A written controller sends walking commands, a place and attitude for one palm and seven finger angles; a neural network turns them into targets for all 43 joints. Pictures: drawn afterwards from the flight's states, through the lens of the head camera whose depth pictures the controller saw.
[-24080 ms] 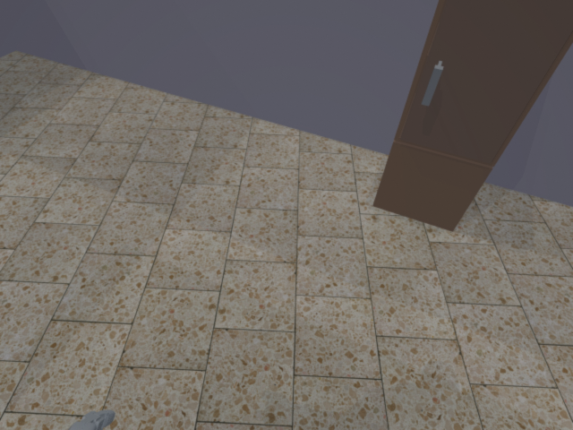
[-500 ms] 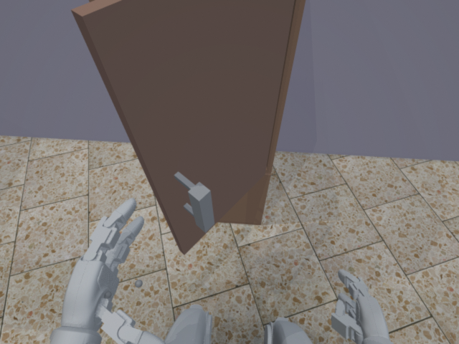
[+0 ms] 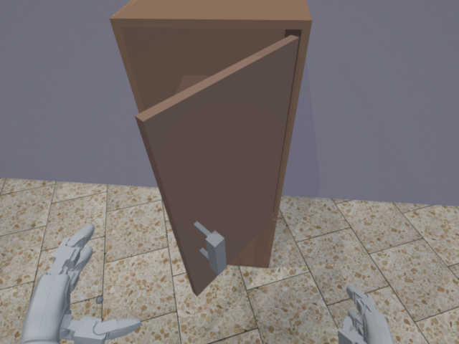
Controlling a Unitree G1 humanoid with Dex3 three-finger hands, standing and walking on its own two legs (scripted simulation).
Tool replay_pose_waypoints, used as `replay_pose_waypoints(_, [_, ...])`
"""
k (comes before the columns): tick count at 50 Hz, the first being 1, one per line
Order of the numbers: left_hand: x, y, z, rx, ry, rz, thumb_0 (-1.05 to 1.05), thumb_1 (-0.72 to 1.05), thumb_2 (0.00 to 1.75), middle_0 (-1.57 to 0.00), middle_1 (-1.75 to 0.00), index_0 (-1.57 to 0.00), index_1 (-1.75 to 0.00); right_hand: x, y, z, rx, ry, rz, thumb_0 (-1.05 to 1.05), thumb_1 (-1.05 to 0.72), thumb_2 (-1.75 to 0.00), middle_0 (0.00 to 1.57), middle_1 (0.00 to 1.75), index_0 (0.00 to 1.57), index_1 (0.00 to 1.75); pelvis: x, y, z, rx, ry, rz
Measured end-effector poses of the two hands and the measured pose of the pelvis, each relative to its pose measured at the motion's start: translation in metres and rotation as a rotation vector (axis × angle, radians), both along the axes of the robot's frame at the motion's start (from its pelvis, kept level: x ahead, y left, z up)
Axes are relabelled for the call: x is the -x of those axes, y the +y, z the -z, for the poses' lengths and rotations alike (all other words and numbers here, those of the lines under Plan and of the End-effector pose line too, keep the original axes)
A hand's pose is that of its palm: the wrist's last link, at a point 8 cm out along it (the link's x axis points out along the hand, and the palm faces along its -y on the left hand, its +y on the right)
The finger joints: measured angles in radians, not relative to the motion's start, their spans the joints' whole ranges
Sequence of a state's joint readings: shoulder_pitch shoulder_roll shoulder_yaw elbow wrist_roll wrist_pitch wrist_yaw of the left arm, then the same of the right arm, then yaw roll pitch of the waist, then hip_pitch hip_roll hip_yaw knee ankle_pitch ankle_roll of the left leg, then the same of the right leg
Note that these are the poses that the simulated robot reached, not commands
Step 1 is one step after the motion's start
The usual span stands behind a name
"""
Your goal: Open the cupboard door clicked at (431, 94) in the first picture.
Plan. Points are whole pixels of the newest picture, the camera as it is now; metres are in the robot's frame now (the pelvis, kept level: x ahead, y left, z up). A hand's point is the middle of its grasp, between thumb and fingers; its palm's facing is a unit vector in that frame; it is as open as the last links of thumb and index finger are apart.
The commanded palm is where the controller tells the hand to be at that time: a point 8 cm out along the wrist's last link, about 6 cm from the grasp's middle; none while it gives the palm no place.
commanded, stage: draw the hand back to the body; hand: left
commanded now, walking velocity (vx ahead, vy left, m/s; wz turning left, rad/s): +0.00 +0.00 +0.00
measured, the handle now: (209, 247) +0.33 +0.08 -0.05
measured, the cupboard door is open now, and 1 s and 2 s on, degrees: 53 53 53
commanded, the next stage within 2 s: step back with the hand held close in 0.84 s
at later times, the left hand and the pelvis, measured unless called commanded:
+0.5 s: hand (20, 232) +0.20 +0.26 +0.20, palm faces +0.44 -0.79 -0.42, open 8.6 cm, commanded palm +0.15 +0.30 +0.21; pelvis +0.01 +0.01 +0.03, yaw -1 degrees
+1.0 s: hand (29, 243) +0.19 +0.25 +0.19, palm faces +0.43 -0.81 -0.40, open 7.4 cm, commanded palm +0.14 +0.29 +0.21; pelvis +0.00 -0.01 +0.04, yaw -1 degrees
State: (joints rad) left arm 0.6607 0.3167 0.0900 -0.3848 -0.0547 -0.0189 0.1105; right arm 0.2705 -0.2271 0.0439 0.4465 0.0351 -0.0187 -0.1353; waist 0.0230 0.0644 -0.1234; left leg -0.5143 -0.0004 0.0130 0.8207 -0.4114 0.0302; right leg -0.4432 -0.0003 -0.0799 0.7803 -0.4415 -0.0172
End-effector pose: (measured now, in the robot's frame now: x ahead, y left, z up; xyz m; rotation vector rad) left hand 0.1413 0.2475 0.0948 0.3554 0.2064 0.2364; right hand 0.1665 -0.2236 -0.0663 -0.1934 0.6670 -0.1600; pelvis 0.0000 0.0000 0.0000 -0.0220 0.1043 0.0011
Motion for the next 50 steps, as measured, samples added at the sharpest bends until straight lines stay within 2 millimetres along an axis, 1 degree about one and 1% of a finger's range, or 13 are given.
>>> replay_pose_waypoints(7, [-0.010,0.016,-0.035,-0.049,-0.092,-0.064,-0.01,0.05,0.54,-0.18,-0.30,-0.18,-0.30,-0.014,0.015,-0.011,-0.016,-0.017,-0.062,0.01,-0.90,-0.90,0.21,0.30,0.21,0.30,-0.009,0.005,-0.015,-0.007,-0.060,-0.003])
replay_pose_waypoints(13, [-0.016,0.029,-0.066,-0.093,-0.173,-0.080,0.00,0.25,0.62,-0.19,-0.30,-0.19,-0.30,-0.024,0.023,-0.020,-0.032,-0.036,-0.090,0.01,-0.90,-0.90,0.21,0.30,0.21,0.30,-0.014,0.008,-0.024,-0.010,-0.104,0.003])
replay_pose_waypoints(20, [-0.018,0.042,-0.100,-0.152,-0.271,-0.105,0.00,0.50,0.73,-0.20,-0.30,-0.20,-0.30,-0.029,0.022,-0.027,-0.031,-0.041,-0.110,0.01,-0.90,-0.90,0.21,0.30,0.21,0.30,-0.014,0.008,-0.032,-0.013,-0.137,0.008])
replay_pose_waypoints(26, [-0.017,0.051,-0.125,-0.203,-0.361,-0.132,0.00,0.70,0.82,-0.20,-0.30,-0.20,-0.30,-0.026,0.016,-0.028,-0.026,-0.026,-0.108,0.01,-0.90,-0.90,0.21,0.30,0.21,0.30,-0.011,0.006,-0.035,-0.015,-0.156,0.011])
replay_pose_waypoints(29, [-0.015,0.051,-0.126,-0.195,-0.364,-0.142,0.01,0.78,0.85,-0.20,-0.30,-0.21,-0.30,-0.022,0.011,-0.027,-0.029,-0.014,-0.100,0.01,-0.90,-0.90,0.21,0.30,0.21,0.30,-0.009,0.005,-0.036,-0.015,-0.162,0.013])
replay_pose_waypoints(34, [-0.012,0.044,-0.113,-0.157,-0.324,-0.131,0.01,0.85,0.88,-0.21,-0.30,-0.21,-0.30,-0.013,0.003,-0.025,-0.018,0.008,-0.083,0.01,-0.90,-0.90,0.21,0.30,0.21,0.30,-0.005,0.001,-0.037,-0.016,-0.169,0.015])
replay_pose_waypoints(37, [-0.010,0.041,-0.110,-0.150,-0.314,-0.124,0.01,0.87,0.89,-0.21,-0.30,-0.21,-0.30,-0.008,-0.001,-0.025,-0.008,0.014,-0.073,0.01,-0.90,-0.90,0.21,0.30,0.21,0.30,-0.003,-0.001,-0.038,-0.015,-0.173,0.015])
replay_pose_waypoints(44, [-0.006,0.038,-0.115,-0.163,-0.336,-0.122,0.01,0.89,0.90,-0.21,-0.30,-0.21,-0.30,-0.002,-0.007,-0.025,-0.005,0.007,-0.062,0.01,-0.90,-0.90,0.20,0.30,0.20,0.30,0.001,-0.005,-0.038,-0.014,-0.184,0.016])
replay_pose_waypoints(50, [-0.007,0.037,-0.117,-0.169,-0.346,-0.119,0.01,0.89,0.90,-0.21,-0.30,-0.21,-0.30,-0.001,-0.008,-0.025,-0.010,0.005,-0.061,0.01,-0.90,-0.90,0.20,0.30,0.20,0.30,0.003,-0.007,-0.039,-0.012,-0.182,0.015])
